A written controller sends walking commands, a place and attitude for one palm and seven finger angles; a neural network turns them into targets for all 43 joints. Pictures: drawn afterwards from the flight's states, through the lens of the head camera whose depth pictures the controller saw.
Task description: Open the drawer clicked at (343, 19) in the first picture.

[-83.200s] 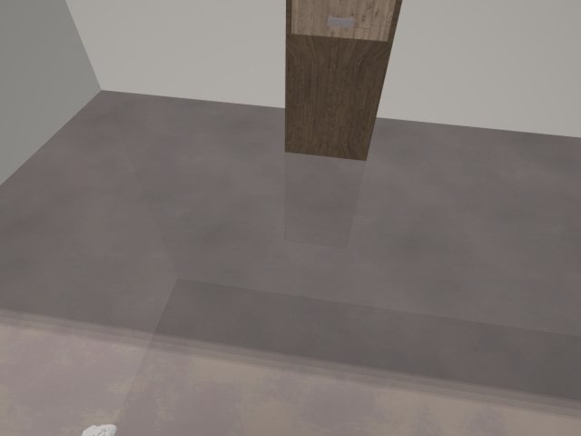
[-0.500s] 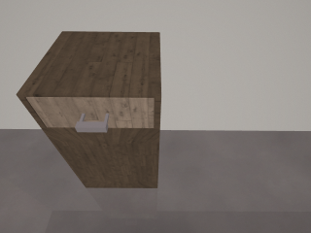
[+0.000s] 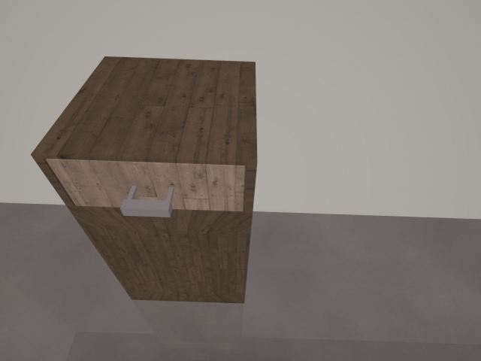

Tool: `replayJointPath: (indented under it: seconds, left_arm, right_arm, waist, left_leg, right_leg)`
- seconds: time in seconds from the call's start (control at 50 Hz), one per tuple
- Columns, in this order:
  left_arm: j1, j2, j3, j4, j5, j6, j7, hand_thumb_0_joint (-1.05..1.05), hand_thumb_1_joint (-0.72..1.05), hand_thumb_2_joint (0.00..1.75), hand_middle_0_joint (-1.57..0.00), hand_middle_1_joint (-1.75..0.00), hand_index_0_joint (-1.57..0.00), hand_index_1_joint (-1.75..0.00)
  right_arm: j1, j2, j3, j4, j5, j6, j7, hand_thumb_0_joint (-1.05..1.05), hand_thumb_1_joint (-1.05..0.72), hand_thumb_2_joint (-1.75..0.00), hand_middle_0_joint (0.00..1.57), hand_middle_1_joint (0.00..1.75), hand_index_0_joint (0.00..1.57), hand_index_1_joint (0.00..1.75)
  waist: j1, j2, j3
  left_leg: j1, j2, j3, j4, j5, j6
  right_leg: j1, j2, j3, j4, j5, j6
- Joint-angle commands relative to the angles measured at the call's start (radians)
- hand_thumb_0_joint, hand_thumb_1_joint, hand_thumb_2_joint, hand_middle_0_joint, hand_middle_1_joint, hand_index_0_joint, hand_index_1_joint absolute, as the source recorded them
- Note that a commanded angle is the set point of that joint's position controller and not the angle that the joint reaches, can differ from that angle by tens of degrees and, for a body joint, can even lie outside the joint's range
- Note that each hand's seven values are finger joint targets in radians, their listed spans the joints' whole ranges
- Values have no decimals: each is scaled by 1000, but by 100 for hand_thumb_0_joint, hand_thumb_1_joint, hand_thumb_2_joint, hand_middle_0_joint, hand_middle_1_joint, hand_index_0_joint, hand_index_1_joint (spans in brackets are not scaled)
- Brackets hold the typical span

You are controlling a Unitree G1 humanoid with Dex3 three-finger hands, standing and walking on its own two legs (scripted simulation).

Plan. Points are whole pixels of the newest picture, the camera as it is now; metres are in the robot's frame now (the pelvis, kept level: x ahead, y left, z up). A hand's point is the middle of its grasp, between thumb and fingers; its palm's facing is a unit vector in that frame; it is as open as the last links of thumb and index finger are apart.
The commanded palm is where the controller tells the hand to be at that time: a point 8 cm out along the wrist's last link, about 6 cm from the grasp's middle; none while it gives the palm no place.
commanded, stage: look again from close up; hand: left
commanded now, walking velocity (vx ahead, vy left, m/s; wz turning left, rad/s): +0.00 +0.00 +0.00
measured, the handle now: (149, 199) +0.44 +0.23 -0.04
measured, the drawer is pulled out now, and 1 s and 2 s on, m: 0.00 0.00 0.00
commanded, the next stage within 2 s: shuffle to correct the standing spot in 0.54 s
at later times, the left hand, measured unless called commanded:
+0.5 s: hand out of the picture -0.03 +0.17 -0.17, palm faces +0.02 -0.98 -0.18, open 7.4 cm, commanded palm none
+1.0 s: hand out of the picture -0.04 +0.18 -0.17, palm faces +0.01 -0.97 -0.23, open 7.4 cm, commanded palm none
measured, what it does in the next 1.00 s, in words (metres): stands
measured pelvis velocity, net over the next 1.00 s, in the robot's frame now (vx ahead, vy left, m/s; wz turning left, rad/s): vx -0.04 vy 0.00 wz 0.00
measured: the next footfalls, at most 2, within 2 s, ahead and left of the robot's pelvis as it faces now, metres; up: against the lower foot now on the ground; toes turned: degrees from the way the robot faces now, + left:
none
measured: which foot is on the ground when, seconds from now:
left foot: down 0.00-1.00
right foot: down 0.00-1.00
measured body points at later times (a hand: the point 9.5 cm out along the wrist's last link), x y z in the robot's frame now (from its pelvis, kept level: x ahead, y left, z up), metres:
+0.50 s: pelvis -0.01 +0.00 +0.00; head +0.00 +0.00 +0.45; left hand -0.03 +0.22 -0.16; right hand +0.00 -0.22 -0.16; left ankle -0.02 +0.11 -0.74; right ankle -0.08 -0.09 -0.74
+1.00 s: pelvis -0.04 +0.00 +0.00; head -0.02 -0.01 +0.45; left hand -0.04 +0.23 -0.16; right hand -0.01 -0.23 -0.16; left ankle -0.02 +0.11 -0.74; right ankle -0.08 -0.09 -0.74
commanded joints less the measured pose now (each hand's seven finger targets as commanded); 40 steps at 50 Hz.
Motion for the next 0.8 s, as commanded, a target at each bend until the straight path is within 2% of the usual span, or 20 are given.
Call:
replayJointPath:
  seconds: [0.0,0.1,0.28,0.54,0.62,0.68,0.78]
  left_arm:
    - [87,100,24,-21,-3,-5,6,0,90,90,-20,-30,-20,-30]
    - [89,103,23,-17,-2,-6,5,0,90,90,-20,-30,-20,-30]
    - [103,94,21,-4,-2,-5,3,0,90,90,-20,-30,-20,-30]
    - [118,80,18,10,-3,-4,2,0,90,90,-20,-30,-20,-30]
    - [127,75,18,12,-4,-4,2,0,90,90,-20,-30,-20,-30]
    - [114,93,27,-8,-2,0,8,0,90,90,-20,-30,-20,-30]
    - [110,114,51,-49,1,14,16,0,90,90,-20,-30,-20,-30]
  right_arm:
    - [56,-95,-10,-19,1,-9,-8,0,-90,-90,20,30,20,30]
    - [43,-100,-11,-21,2,-9,-8,0,-90,-90,20,30,20,30]
    - [45,-95,-9,-11,3,-8,-7,0,-90,-90,20,30,20,30]
    - [69,-82,-8,6,3,-8,-7,0,-90,-90,20,30,20,30]
    - [77,-76,-8,9,3,-9,-7,0,-90,-90,20,30,20,30]
    - [72,-78,-16,-9,7,-5,-9,0,-90,-90,20,30,20,30]
    - [68,-97,-39,-52,1,15,-8,0,-90,-90,20,30,20,30]
  waist:
    - [6,20,40]
    - [6,12,28]
    - [10,-3,45]
    - [13,9,72]
    - [16,12,63]
    - [16,16,67]
    - [20,14,4]
  left_leg:
    - [45,94,-89,-70,352,38]
    - [58,94,-89,-77,351,37]
    - [50,93,-94,-102,296,39]
    - [34,93,-98,-121,258,38]
    - [36,93,-99,-122,254,39]
    - [22,97,-100,-110,358,35]
    - [17,105,-84,-28,455,31]
  right_leg:
    - [-72,-116,88,-76,405,-2]
    - [-64,-121,89,-86,425,-1]
    - [-69,-124,87,-112,372,2]
    - [-91,-121,88,-127,301,-2]
    - [-92,-120,90,-128,283,-2]
    - [-94,-131,101,-89,409,-5]
    - [-104,-151,119,0,503,-19]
